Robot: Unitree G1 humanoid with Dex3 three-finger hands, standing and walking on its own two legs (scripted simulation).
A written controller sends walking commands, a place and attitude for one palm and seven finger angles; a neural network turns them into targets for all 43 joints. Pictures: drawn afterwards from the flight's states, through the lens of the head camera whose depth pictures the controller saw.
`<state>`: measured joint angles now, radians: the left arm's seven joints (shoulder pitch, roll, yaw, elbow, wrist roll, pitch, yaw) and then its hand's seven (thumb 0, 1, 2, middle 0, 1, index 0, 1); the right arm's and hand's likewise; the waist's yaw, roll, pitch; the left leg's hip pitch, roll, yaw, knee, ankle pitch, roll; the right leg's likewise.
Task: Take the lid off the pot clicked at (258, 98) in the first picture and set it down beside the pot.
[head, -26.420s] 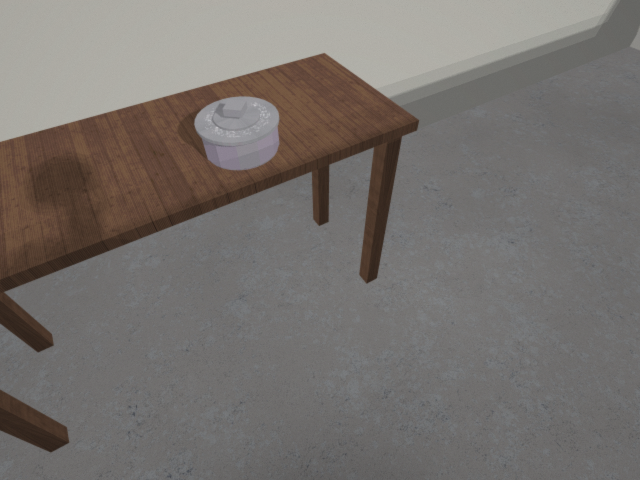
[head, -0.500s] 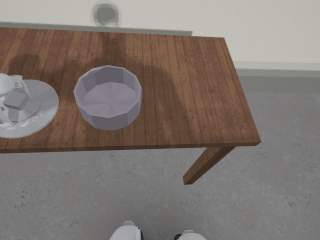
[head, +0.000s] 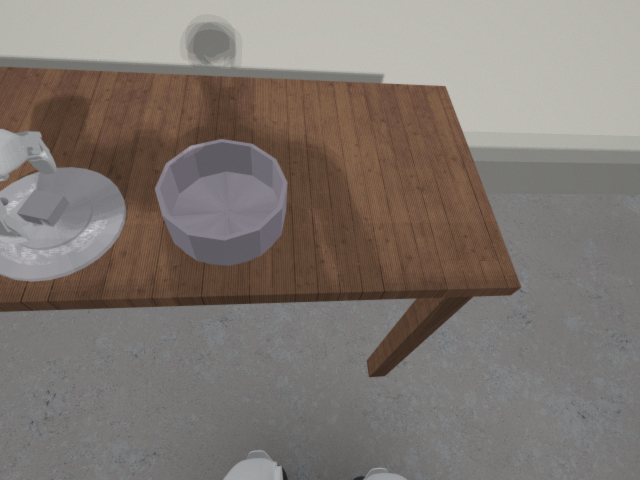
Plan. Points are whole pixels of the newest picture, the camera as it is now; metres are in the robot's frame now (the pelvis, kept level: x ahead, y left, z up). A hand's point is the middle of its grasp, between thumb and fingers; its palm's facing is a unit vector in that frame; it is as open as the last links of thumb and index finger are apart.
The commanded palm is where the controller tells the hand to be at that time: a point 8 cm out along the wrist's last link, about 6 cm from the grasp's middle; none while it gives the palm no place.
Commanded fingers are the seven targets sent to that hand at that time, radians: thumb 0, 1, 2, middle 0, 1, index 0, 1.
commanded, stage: raise the empty hand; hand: left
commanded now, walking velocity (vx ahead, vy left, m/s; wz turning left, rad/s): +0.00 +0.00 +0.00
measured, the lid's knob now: (43, 208) +0.46 +0.36 +0.01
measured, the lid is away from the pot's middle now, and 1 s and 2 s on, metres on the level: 0.23 0.23 0.23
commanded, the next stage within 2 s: draw the hand back to the body in 1.04 s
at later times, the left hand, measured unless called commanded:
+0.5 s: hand out of the picture +0.43 +0.38 +0.10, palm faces -0.40 -0.13 -0.91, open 11.0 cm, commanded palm +0.45 +0.37 +0.17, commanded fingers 0.00 0.02 0.57 -0.32 -0.91 -0.32 -0.91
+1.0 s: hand out of the picture +0.42 +0.38 +0.16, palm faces -0.34 -0.12 -0.93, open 11.0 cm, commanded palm +0.44 +0.37 +0.22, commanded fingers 0.00 0.02 0.57 -0.32 -0.91 -0.32 -0.91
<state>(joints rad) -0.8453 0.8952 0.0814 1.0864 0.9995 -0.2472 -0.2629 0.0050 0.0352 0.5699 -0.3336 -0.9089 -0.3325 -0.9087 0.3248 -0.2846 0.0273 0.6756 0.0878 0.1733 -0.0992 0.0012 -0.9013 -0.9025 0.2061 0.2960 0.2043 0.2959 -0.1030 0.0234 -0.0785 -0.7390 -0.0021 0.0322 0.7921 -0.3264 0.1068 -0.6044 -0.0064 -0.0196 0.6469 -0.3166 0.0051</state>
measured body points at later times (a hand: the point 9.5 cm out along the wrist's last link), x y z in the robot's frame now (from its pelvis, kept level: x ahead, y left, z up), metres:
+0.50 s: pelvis +0.01 +0.01 +0.01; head +0.09 +0.04 +0.45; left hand +0.45 +0.38 +0.15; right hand +0.06 -0.27 -0.10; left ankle +0.03 +0.04 -0.71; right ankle +0.00 -0.18 -0.71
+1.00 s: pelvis +0.00 +0.01 +0.02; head +0.07 +0.03 +0.47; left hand +0.43 +0.38 +0.21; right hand +0.09 -0.26 -0.09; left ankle +0.03 +0.04 -0.71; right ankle +0.00 -0.18 -0.71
